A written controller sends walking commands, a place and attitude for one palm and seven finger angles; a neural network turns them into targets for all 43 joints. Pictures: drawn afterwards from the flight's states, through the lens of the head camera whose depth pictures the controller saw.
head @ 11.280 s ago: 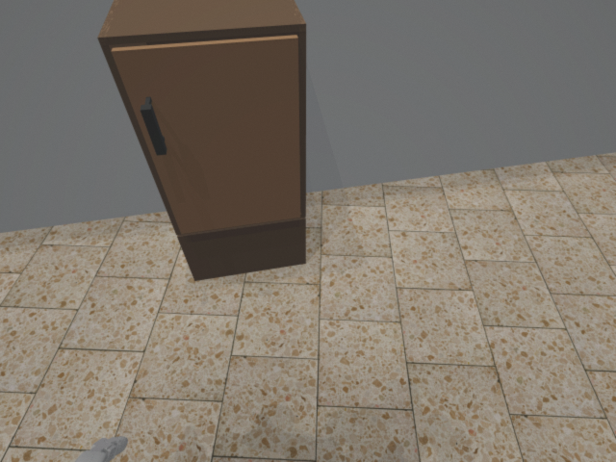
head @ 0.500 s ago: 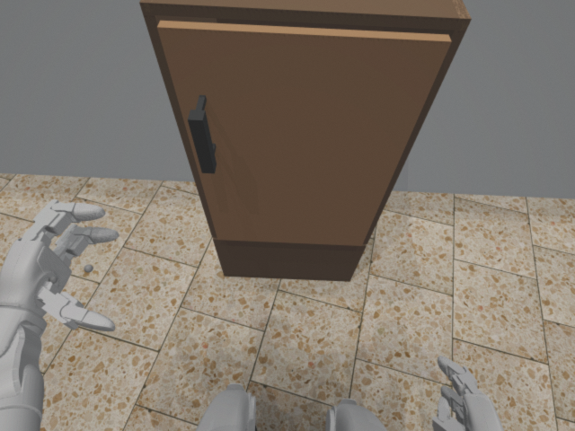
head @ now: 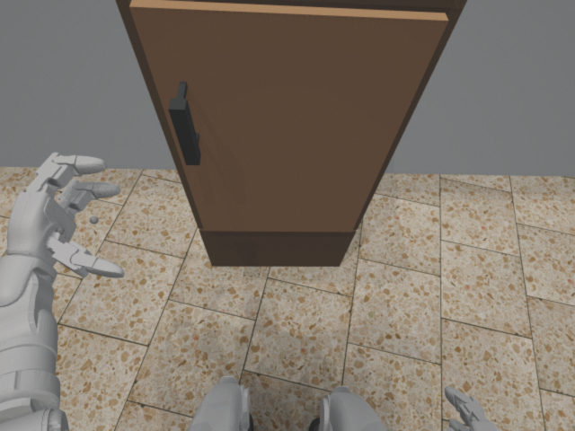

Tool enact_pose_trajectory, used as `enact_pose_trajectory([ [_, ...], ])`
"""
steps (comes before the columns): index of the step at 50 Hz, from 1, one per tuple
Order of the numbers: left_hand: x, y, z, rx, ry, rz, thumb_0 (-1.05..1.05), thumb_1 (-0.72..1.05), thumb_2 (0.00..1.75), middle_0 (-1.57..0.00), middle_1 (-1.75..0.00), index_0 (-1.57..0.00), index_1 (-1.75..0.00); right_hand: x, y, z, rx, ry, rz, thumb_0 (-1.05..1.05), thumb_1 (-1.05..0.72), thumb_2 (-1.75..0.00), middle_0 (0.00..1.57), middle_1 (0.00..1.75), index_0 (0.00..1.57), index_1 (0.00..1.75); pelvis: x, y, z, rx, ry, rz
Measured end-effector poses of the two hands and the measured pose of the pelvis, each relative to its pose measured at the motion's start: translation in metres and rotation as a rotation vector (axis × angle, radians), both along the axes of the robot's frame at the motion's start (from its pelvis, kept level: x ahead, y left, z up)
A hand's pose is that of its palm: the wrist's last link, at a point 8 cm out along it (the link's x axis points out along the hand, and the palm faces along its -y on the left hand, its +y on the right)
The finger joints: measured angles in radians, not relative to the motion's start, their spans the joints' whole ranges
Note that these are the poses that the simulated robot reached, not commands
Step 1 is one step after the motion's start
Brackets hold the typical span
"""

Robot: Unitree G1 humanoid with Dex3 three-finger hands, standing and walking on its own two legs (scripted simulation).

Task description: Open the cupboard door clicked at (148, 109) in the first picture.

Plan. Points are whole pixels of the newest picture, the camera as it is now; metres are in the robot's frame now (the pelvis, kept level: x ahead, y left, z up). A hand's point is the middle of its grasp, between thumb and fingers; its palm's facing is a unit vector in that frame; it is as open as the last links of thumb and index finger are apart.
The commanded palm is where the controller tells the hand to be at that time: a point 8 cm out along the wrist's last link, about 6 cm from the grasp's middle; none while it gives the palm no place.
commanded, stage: move the hooked fingers beside the handle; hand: left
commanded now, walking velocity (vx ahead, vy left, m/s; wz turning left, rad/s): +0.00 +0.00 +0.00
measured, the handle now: (188, 124) +0.56 +0.18 +0.04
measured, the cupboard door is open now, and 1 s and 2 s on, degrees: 0 0 0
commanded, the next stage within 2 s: slide the fingers in behind the handle in 1.84 s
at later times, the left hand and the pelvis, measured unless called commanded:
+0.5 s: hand (128, 175) +0.44 +0.24 +0.05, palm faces +0.01 -1.00 -0.04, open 14.0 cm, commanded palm +0.43 +0.29 +0.05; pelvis -0.01 +0.01 -0.01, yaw -1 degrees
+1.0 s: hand (145, 135) +0.52 +0.23 +0.05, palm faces +0.01 -1.00 -0.04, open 14.0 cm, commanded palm +0.49 +0.28 +0.04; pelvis -0.01 +0.00 -0.02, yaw -2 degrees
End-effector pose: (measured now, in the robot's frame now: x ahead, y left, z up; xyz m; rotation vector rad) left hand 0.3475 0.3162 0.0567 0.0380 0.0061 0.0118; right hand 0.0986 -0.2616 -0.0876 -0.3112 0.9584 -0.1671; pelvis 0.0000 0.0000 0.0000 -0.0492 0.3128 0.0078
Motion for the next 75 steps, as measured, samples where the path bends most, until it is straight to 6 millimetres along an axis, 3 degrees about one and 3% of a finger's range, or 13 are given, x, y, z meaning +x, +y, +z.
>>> enact_pose_trajectory([
  [9, 0.033, -0.014, -0.003, -0.015, 0.023, -0.013, -0.01, -0.5, 0.3, -0.3, -1.2, -0.3, -1.2, -0.013, 0.005, -0.002, 0.003, 0.037, -0.03, 0.01, -0.91, -0.9, 0.2, 0.3, 0.2, 0.3, -0.001, 0.006, 0.0, 0.0, 0.013, -0.007],
  [17, 0.051, -0.016, 0.005, 0.004, -0.004, 0.006, -0.01, -0.5, 0.3, -0.3, -1.2, -0.3, -1.2, -0.029, 0.008, -0.006, 0.016, 0.096, -0.051, 0.0, -0.91, -0.9, 0.2, 0.3, 0.2, 0.3, -0.002, 0.007, -0.001, 0.0, 0.021, -0.013],
  [23, 0.068, -0.02, -0.004, -0.003, 0.027, 0.005, -0.01, -0.5, 0.3, -0.3, -1.2, -0.3, -1.2, -0.045, 0.004, -0.012, 0.005, 0.16, -0.067, 0.0, -0.91, -0.9, 0.2, 0.3, 0.2, 0.3, -0.005, 0.006, -0.005, -0.002, 0.037, -0.011],
  [32, 0.097, -0.033, 0.003, -0.001, -0.011, 0.005, -0.01, -0.5, 0.3, -0.3, -1.2, -0.3, -1.2, -0.069, -0.002, -0.018, -0.001, 0.243, -0.11, 0.0, -0.91, -0.9, 0.2, 0.3, 0.2, 0.3, -0.006, 0.003, -0.01, -0.002, 0.061, -0.019],
  [51, 0.149, -0.034, -0.002, -0.005, 0.042, -0.004, -0.01, -0.5, 0.3, -0.3, -1.2, -0.3, -1.2, -0.108, -0.007, -0.022, -0.019, 0.395, -0.173, 0.0, -0.91, -0.9, 0.2, 0.3, 0.2, 0.3, -0.005, -0.001, -0.02, -0.016, 0.129, -0.027],
  [61, 0.147, -0.025, -0.005, 0.014, 0.009, 0.021, -0.01, -0.49, 0.3, -0.3, -1.19, -0.3, -1.2, -0.109, 0.002, -0.02, 0.006, 0.419, -0.189, 0.0, -0.91, -0.9, 0.2, 0.3, 0.2, 0.3, 0.001, 0.003, -0.017, -0.018, 0.133, -0.04],
  [75, 0.145, -0.028, -0.004, -0.005, -0.007, 0.007, -0.01, -0.5, 0.3, -0.3, -1.2, -0.3, -1.2, -0.086, 0.007, -0.017, -0.008, 0.377, -0.163, 0.0, -0.91, -0.9, 0.2, 0.3, 0.2, 0.3, 0.005, 0.01, -0.014, -0.026, 0.122, -0.029],
])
